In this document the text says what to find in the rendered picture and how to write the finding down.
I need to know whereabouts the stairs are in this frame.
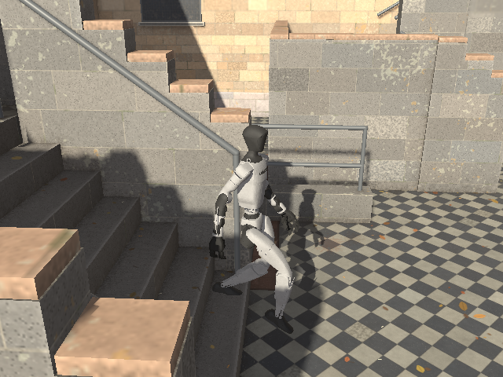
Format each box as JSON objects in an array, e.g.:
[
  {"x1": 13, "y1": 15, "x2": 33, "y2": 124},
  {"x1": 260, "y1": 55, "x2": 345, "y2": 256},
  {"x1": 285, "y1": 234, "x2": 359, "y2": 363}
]
[{"x1": 0, "y1": 115, "x2": 250, "y2": 377}]

